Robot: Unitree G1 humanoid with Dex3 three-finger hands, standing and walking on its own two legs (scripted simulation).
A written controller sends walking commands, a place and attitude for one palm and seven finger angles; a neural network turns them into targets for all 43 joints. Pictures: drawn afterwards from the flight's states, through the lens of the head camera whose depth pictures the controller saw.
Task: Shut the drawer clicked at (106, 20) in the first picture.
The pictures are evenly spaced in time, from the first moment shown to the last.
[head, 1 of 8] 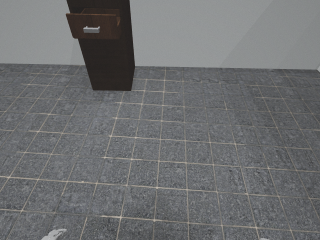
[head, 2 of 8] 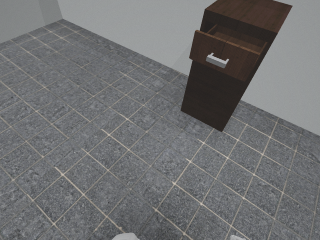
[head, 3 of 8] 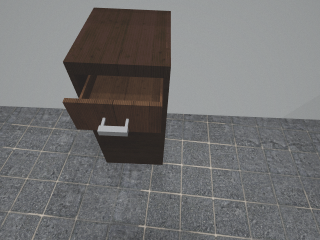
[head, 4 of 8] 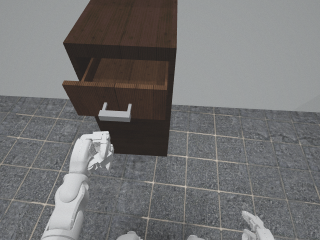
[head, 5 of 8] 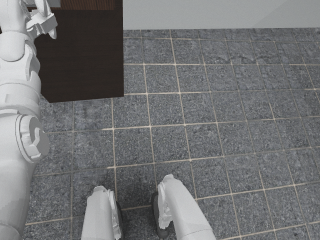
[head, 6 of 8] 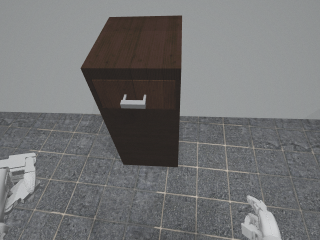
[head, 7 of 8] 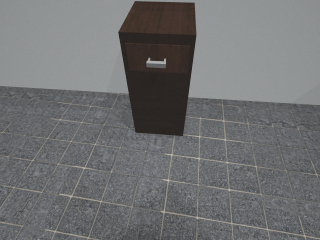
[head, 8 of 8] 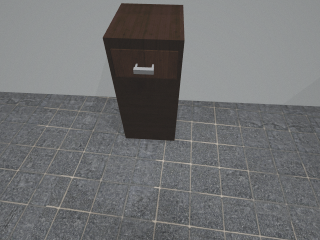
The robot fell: no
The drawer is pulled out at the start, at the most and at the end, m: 0.14 0.14 0.00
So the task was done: yes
